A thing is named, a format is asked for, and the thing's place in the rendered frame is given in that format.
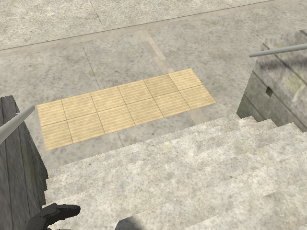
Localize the left robot hand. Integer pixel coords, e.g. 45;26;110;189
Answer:
22;203;81;230

